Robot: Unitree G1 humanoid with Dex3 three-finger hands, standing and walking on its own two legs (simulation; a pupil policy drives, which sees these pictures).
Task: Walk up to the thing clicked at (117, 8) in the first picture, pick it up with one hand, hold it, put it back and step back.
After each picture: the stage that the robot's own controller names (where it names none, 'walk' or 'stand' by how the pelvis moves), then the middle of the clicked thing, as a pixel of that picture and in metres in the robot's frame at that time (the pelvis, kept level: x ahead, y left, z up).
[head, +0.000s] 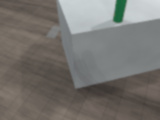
stand; (120, 3) +0.99 -0.24 -0.01
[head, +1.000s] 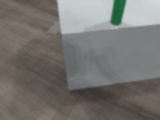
sink last; (119, 3) +0.88 -0.18 +0.02
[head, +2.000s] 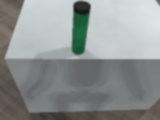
sink last; (79, 30) +0.62 +0.03 +0.03
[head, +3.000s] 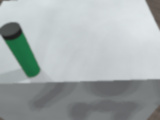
walk; (23, 53) +0.49 +0.26 +0.03
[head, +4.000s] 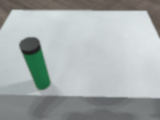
stand; (37, 66) +0.45 +0.20 -0.01
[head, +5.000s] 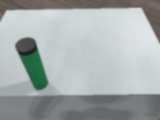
stand; (34, 66) +0.45 +0.21 -0.01
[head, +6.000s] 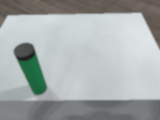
stand; (32, 71) +0.44 +0.22 -0.01
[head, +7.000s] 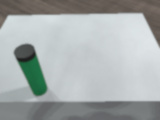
stand; (33, 72) +0.44 +0.22 -0.01
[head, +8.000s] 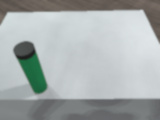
rise first; (33, 70) +0.44 +0.21 -0.01
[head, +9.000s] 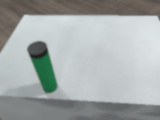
rise first; (44, 69) +0.45 +0.20 -0.01
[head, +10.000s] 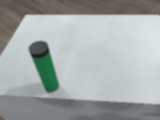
go down; (46, 69) +0.45 +0.20 -0.01
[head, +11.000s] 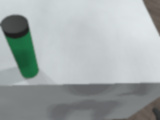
go down; (23, 51) +0.46 +0.18 +0.03
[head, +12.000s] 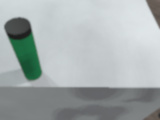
go down; (26, 53) +0.46 +0.18 +0.04
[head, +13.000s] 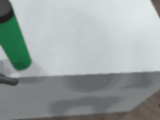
close in; (12, 40) +0.47 +0.19 +0.08
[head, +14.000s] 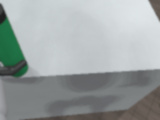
lift; (6, 46) +0.45 +0.20 +0.08
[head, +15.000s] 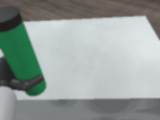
lift; (22, 58) +0.33 +0.17 +0.22
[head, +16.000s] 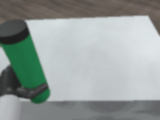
hold; (28, 67) +0.32 +0.16 +0.18
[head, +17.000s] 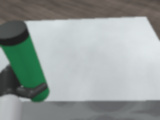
hold; (27, 67) +0.32 +0.17 +0.17
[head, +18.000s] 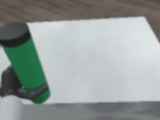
crouch; (29, 68) +0.32 +0.16 +0.17
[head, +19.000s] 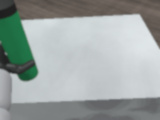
crouch; (16, 45) +0.40 +0.19 +0.19
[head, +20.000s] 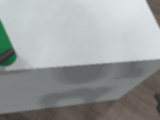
lower; out of the picture +0.48 +0.20 +0.08
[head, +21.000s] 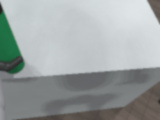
lower; (2, 41) +0.46 +0.19 +0.09
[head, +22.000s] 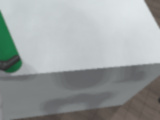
lower; out of the picture +0.46 +0.20 +0.09
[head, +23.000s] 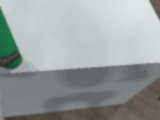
lower; out of the picture +0.47 +0.20 +0.09
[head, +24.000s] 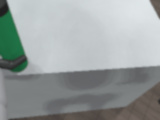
loosen; (6, 40) +0.46 +0.19 +0.09
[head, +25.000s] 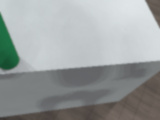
rise; out of the picture +0.46 +0.19 +0.09
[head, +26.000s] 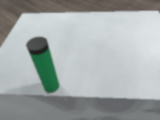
sink last; (45, 67) +0.44 +0.18 +0.04
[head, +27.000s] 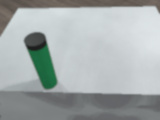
stand; (43, 64) +0.44 +0.18 +0.04
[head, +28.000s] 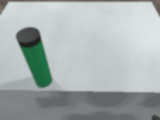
stand; (37, 61) +0.43 +0.18 +0.05
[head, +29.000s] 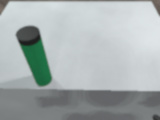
stand; (37, 60) +0.44 +0.18 +0.05
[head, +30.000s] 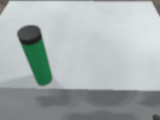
stand; (37, 59) +0.44 +0.18 +0.06
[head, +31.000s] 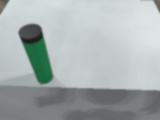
stand; (38, 57) +0.45 +0.18 +0.05
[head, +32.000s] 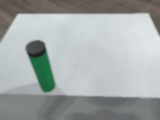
stand; (42, 69) +0.46 +0.19 -0.01
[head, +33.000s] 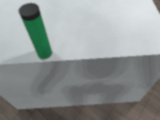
walk; (38, 34) +0.55 +0.20 +0.01
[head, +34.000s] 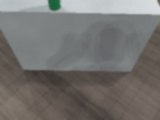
walk; out of the picture +0.88 +0.16 +0.02
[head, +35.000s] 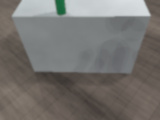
stand; out of the picture +1.06 +0.18 +0.01
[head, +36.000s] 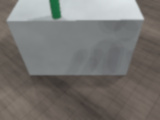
stand; (54, 0) +1.05 +0.19 -0.01
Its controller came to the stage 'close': yes
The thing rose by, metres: 0.20
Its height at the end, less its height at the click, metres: +0.00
